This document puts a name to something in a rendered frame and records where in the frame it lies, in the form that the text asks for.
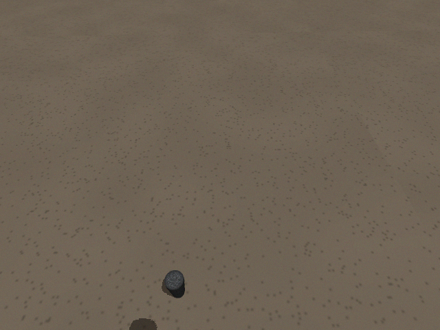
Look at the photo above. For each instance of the cup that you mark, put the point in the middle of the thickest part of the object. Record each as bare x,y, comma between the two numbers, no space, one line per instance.
174,282

